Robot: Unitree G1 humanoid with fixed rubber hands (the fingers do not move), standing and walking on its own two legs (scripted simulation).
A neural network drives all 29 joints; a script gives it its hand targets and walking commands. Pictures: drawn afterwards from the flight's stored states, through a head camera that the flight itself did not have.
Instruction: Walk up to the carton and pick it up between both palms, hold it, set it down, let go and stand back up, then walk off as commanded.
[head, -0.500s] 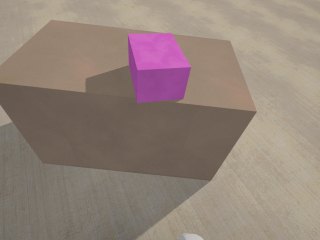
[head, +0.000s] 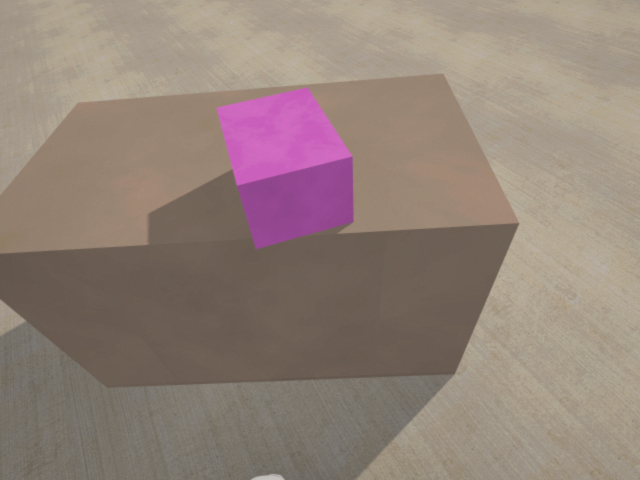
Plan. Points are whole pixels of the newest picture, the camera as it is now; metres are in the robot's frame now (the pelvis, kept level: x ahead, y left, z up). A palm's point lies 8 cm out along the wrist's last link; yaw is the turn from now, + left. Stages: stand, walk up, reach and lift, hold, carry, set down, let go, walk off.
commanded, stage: walk up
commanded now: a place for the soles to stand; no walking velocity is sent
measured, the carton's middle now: (283, 163) +0.71 +0.09 +0.00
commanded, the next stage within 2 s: none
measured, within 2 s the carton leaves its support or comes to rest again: neither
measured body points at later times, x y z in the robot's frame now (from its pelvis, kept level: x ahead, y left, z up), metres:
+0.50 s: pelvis +0.07 +0.10 +0.00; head +0.09 +0.13 +0.45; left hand +0.14 +0.43 -0.11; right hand +0.12 -0.24 -0.07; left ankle +0.07 +0.19 -0.72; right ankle +0.09 -0.07 -0.67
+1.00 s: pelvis +0.09 +0.08 -0.01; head +0.10 +0.06 +0.44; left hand +0.19 +0.42 -0.08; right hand +0.13 -0.25 -0.12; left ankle +0.11 +0.20 -0.72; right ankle +0.17 -0.06 -0.72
